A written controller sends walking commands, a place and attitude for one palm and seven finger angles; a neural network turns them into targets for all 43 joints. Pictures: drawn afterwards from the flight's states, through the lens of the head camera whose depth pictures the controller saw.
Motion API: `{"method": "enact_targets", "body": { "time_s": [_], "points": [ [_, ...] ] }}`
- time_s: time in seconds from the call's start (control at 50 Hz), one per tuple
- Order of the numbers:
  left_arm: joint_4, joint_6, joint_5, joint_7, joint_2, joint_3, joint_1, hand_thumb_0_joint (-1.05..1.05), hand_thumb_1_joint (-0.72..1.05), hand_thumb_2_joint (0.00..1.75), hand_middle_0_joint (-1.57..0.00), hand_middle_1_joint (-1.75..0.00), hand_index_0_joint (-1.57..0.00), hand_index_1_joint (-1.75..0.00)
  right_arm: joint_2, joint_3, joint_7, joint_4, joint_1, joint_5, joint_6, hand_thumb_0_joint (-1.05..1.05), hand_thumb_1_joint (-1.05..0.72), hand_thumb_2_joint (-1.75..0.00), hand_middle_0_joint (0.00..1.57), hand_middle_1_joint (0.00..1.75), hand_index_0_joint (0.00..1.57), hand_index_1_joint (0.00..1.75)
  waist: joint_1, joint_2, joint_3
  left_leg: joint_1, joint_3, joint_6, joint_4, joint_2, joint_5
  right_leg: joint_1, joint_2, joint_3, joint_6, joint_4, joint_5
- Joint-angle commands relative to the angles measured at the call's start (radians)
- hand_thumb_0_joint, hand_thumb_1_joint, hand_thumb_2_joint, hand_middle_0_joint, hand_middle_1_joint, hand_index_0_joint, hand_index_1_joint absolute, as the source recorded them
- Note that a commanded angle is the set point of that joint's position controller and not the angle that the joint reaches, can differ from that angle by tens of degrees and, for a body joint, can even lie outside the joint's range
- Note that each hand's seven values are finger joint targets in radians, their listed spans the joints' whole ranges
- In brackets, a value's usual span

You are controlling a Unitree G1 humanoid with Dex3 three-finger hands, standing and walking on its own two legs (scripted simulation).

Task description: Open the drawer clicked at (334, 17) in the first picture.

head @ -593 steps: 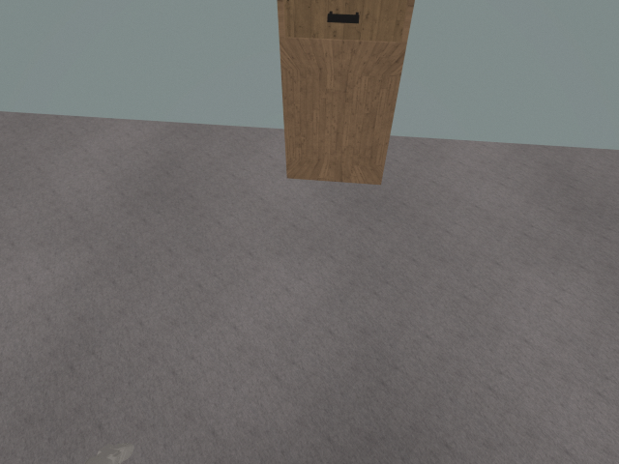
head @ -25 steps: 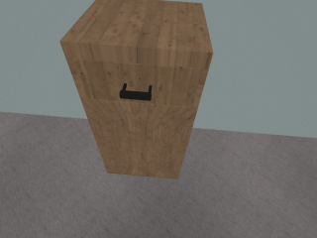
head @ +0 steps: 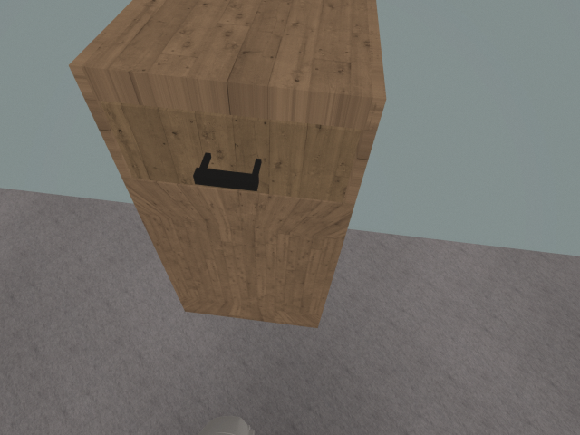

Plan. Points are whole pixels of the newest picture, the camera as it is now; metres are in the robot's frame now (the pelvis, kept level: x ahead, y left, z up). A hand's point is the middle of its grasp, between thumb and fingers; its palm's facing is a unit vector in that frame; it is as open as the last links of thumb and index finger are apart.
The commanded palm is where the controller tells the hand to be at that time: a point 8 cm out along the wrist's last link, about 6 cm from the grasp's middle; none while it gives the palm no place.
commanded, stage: come to a stop and stand still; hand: left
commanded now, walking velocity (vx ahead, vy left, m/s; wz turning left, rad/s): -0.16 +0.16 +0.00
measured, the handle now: (229, 170) +0.52 +0.17 +0.02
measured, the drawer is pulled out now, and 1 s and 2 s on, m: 0.00 0.00 0.00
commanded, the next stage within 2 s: look again from close up in 1.06 s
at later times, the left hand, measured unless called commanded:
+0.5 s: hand out of the picture +0.01 +0.16 -0.18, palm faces +0.01 -0.97 -0.26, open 7.3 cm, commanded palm none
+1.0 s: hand out of the picture -0.02 +0.16 -0.18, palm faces +0.02 -0.98 -0.20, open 7.4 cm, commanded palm none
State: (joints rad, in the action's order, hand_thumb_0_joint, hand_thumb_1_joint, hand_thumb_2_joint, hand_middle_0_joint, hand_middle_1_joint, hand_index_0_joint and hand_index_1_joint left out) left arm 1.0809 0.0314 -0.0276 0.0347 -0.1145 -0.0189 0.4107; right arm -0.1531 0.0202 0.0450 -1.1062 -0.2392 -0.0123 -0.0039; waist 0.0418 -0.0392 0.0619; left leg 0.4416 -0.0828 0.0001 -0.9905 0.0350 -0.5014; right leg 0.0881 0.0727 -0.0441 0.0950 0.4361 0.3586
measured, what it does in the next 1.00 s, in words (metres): steps on the spot: left foot, then right foot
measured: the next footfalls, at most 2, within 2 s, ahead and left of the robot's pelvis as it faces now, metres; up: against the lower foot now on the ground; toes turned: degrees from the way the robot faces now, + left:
left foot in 0.10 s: +0.12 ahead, +0.09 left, +0.00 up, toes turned -1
right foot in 0.40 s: +0.02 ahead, -0.15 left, +0.00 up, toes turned -2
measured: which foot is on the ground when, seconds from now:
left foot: up 0.00-0.08, down 0.10-1.00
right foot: down 0.00-0.14, up 0.16-0.38, down 0.40-1.00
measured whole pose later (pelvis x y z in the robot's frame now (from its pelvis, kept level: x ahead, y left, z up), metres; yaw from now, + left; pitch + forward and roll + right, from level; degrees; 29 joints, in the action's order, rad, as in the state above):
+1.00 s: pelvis -0.04 -0.03 -0.01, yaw +0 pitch -3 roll -2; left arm 0.96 -0.01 -0.02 0.02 -0.20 -0.01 0.34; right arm -0.14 -0.01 0.00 -1.03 -0.37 -0.02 -0.03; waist -0.01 -0.01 0.03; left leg 0.38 0.02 0.01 -0.53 0.02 -0.14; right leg 0.24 0.01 -0.05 0.01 0.55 0.26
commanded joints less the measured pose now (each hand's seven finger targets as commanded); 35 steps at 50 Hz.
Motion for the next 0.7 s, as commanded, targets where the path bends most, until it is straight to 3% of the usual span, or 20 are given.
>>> {"method": "enact_targets", "body": {
  "time_s": [0.0, 0.04, 0.06, 0.08, 0.1, 0.12, 0.14, 0.2, 0.3, 0.34, 0.36, 0.38, 0.4, 0.42, 0.44, 0.46, 0.5, 0.54, 0.58, 0.68],
  "points": [
    [-0.006, 0.014, 0.006, 0.018, -0.105, -0.004, 0.088, 0.0, 0.9, 0.9, -0.2, -0.3, -0.2, -0.3, 0.01, -0.013, -0.009, 0.066, 0.014, 0.019, 0.019, 0.0, -0.9, -0.9, 0.2, 0.3, 0.2, 0.3, -0.039, -0.015, -0.012, -0.067, 0.005, 0.001, 0.269, -0.026, 0.177, -0.011, -0.252, 0.167, 0.057, -0.036, -1.064],
    [-0.011, 0.013, 0.016, 0.021, -0.126, -0.007, 0.056, 0.0, 0.9, 0.9, -0.2, -0.3, -0.2, -0.3, -0.015, -0.005, 0.003, 0.052, -0.056, 0.021, 0.02, 0.0, -0.9, -0.9, 0.2, 0.3, 0.2, 0.3, -0.081, -0.04, -0.051, -0.235, -0.005, 0.011, 0.453, -0.066, 0.368, 0.027, -0.213, 0.147, -0.006, 0.066, -1.115],
    [-0.016, 0.008, 0.02, 0.023, -0.129, -0.011, 0.054, 0.0, 0.9, 0.9, -0.2, -0.3, -0.2, -0.3, -0.044, 0.004, 0.01, 0.049, -0.114, 0.017, 0.025, 0.0, -0.9, -0.9, 0.2, 0.3, 0.2, 0.3, -0.103, -0.039, -0.083, -0.346, 0.019, 0.035, 0.492, -0.028, 0.605, 0.073, -0.192, 0.145, -0.042, 0.141, -1.035],
    [-0.022, 0.005, 0.03, 0.024, -0.108, -0.009, 0.067, 0.0, 0.9, 0.9, -0.2, -0.3, -0.2, -0.3, -0.091, 0.013, 0.017, 0.057, -0.14, 0.013, 0.03, 0.0, -0.9, -0.9, 0.2, 0.3, 0.2, 0.3, -0.109, 0.017, -0.117, -0.486, 0.137, 0.113, 0.439, 0.105, 0.948, 0.201, -0.147, 0.125, -0.092, 0.233, -0.815],
    [-0.031, 0.0, 0.036, 0.032, -0.067, -0.002, 0.072, 0.0, 0.9, 0.9, -0.2, -0.3, -0.2, -0.3, -0.123, 0.02, 0.022, 0.059, -0.183, 0.012, 0.031, 0.0, -0.9, -0.9, 0.2, 0.3, 0.2, 0.3, -0.115, 0.128, -0.161, -0.509, 0.276, 0.231, 0.474, 0.267, 1.225, 0.25, -0.089, 0.086, -0.121, 0.394, -0.252],
    [-0.04, -0.009, 0.03, 0.032, -0.046, 0.004, 0.081, 0.0, 0.9, 0.9, -0.2, -0.3, -0.2, -0.3, -0.116, 0.017, 0.017, 0.065, -0.165, 0.015, 0.026, 0.0, -0.9, -0.9, 0.2, 0.3, 0.2, 0.3, -0.092, 0.159, -0.104, -0.428, 0.269, 0.28, 0.556, 0.323, 1.377, 0.251, -0.059, 0.069, -0.115, 0.529, 0.237],
    [-0.039, -0.022, 0.024, 0.031, -0.051, -0.001, 0.096, 0.0, 0.9, 0.9, -0.2, -0.3, -0.2, -0.3, -0.114, 0.0, 0.023, 0.088, -0.078, 0.015, 0.028, 0.0, -0.9, -0.9, 0.2, 0.3, 0.2, 0.3, -0.049, 0.193, -0.071, -0.323, 0.292, 0.292, 0.594, 0.331, 1.33, 0.22, -0.078, 0.109, -0.107, 0.557, 0.281],
    [-0.038, -0.055, 0.015, 0.023, -0.046, -0.01, 0.067, 0.0, 0.9, 0.9, -0.2, -0.3, -0.2, -0.3, -0.093, -0.001, 0.017, 0.142, 0.079, 0.004, 0.016, 0.0, -0.9, -0.9, 0.2, 0.3, 0.2, 0.3, -0.001, 0.167, 0.001, -0.102, 0.258, 0.243, 0.681, 0.269, 0.866, 0.148, -0.135, 0.094, -0.101, 0.479, 0.209],
    [-0.054, -0.062, 0.002, 0.008, -0.035, -0.014, 0.073, 0.0, 0.9, 0.9, -0.2, -0.3, -0.2, -0.3, -0.127, 0.037, -0.008, 0.16, 0.08, -0.007, -0.006, 0.0, -0.9, -0.9, 0.2, 0.3, 0.2, 0.3, 0.002, 0.088, -0.077, -0.055, 0.242, 0.18, 0.705, 0.202, 0.272, 0.075, -0.107, 0.005, -0.102, 0.286, 0.049],
    [-0.059, -0.051, -0.002, 0.007, -0.052, -0.013, 0.077, 0.0, 0.9, 0.9, -0.2, -0.3, -0.2, -0.3, -0.121, 0.038, -0.017, 0.163, 0.092, -0.004, -0.011, 0.0, -0.9, -0.9, 0.2, 0.3, 0.2, 0.3, 0.013, 0.075, -0.059, -0.016, 0.214, 0.119, 0.669, 0.145, 0.1, 0.047, -0.111, 0.029, -0.099, 0.113, -0.027],
    [-0.072, -0.045, -0.006, 0.008, -0.081, -0.011, 0.051, 0.0, 0.9, 0.9, -0.2, -0.3, -0.2, -0.3, -0.099, 0.037, -0.021, 0.166, 0.083, 0.001, -0.018, 0.0, -0.9, -0.9, 0.2, 0.3, 0.2, 0.3, -0.001, 0.01, -0.019, -0.016, 0.184, 0.073, 0.625, 0.077, 0.043, 0.105, -0.136, 0.106, -0.084, 0.004, 0.01],
    [-0.093, -0.039, -0.006, 0.007, -0.121, -0.01, 0.002, 0.0, 0.9, 0.9, -0.2, -0.3, -0.2, -0.3, -0.071, 0.032, -0.026, 0.169, 0.071, 0.005, -0.025, 0.0, -0.9, -0.9, 0.2, 0.3, 0.2, 0.3, -0.025, -0.063, -0.001, -0.083, 0.131, 0.033, 0.547, 0.012, 0.07, 0.231, -0.219, 0.222, -0.053, -0.104, 0.12],
    [-0.141, -0.03, -0.022, 0.035, -0.181, -0.009, 0.007, 0.0, 0.9, 0.9, -0.2, -0.3, -0.2, -0.3, -0.151, 0.044, -0.029, 0.235, 0.105, 0.002, -0.001, 0.0, -0.9, -0.9, 0.2, 0.3, 0.2, 0.3, -0.02, -0.095, -0.018, -0.188, 0.077, -0.014, 0.344, 0.02, 0.244, 0.275, -0.248, 0.283, -0.032, -0.101, -0.275],
    [-0.172, -0.019, -0.013, 0.035, -0.229, -0.023, -0.079, 0.0, 0.9, 0.9, -0.2, -0.3, -0.2, -0.3, -0.113, 0.032, -0.039, 0.257, 0.054, -0.001, 0.002, 0.0, -0.9, -0.9, 0.2, 0.3, 0.2, 0.3, -0.071, -0.06, -0.109, -0.179, 0.051, -0.021, 0.349, 0.0, 0.273, 0.167, -0.303, 0.254, -0.018, -0.051, -0.456],
    [-0.188, -0.007, 0.0, 0.035, -0.22, -0.021, -0.114, 0.0, 0.9, 0.9, -0.2, -0.3, -0.2, -0.3, -0.072, 0.023, -0.041, 0.234, 0.03, -0.005, -0.002, 0.0, -0.9, -0.9, 0.2, 0.3, 0.2, 0.3, -0.068, -0.125, -0.163, -0.179, 0.054, 0.003, 0.391, -0.014, 0.234, 0.116, -0.28, 0.218, -0.013, 0.014, -0.45],
    [-0.205, -0.002, 0.006, 0.036, -0.217, -0.025, -0.113, 0.0, 0.9, 0.9, -0.2, -0.3, -0.2, -0.3, -0.087, 0.026, -0.044, 0.239, 0.03, -0.005, -0.002, 0.0, -0.9, -0.9, 0.2, 0.3, 0.2, 0.3, -0.061, -0.162, -0.152, -0.164, 0.057, 0.014, 0.387, -0.021, 0.276, 0.103, -0.259, 0.201, -0.009, 0.032, -0.473],
    [-0.215, -0.007, 0.009, 0.03, -0.22, -0.023, -0.118, 0.0, 0.9, 0.9, -0.2, -0.3, -0.2, -0.3, -0.093, 0.024, -0.044, 0.238, 0.012, 0.0, -0.004, 0.0, -0.9, -0.9, 0.2, 0.3, 0.2, 0.3, -0.067, -0.087, -0.09, -0.195, 0.061, 0.02, 0.407, -0.016, 0.291, 0.183, -0.243, 0.178, -0.007, 0.009, -0.305],
    [-0.222, -0.022, 0.007, 0.023, -0.214, -0.019, -0.121, 0.0, 0.9, 0.9, -0.2, -0.3, -0.2, -0.3, -0.099, 0.018, -0.046, 0.233, 0.005, -0.004, -0.011, 0.0, -0.9, -0.9, 0.2, 0.3, 0.2, 0.3, -0.069, 0.025, 0.049, -0.183, 0.09, 0.028, 0.439, 0.004, 0.232, 0.329, -0.208, 0.153, -0.011, -0.04, 0.002],
    [-0.223, -0.032, 0.004, 0.016, -0.217, -0.017, -0.104, 0.0, 0.9, 0.9, -0.2, -0.3, -0.2, -0.3, -0.119, 0.02, -0.049, 0.232, -0.005, -0.008, -0.02, 0.0, -0.9, -0.9, 0.2, 0.3, 0.2, 0.3, -0.062, 0.018, 0.138, -0.12, 0.114, 0.03, 0.458, 0.008, 0.121, 0.409, -0.189, 0.157, -0.011, -0.093, 0.245],
    [-0.232, -0.042, 0.007, 0.009, -0.231, -0.024, -0.105, 0.0, 0.9, 0.9, -0.2, -0.3, -0.2, -0.3, -0.131, 0.017, -0.046, 0.205, -0.089, -0.014, -0.022, 0.0, -0.9, -0.9, 0.2, 0.3, 0.2, 0.3, -0.07, 0.007, 0.117, -0.11, 0.119, 0.031, 0.443, 0.003, 0.09, 0.427, -0.189, 0.154, -0.01, -0.101, 0.334]
  ]
}}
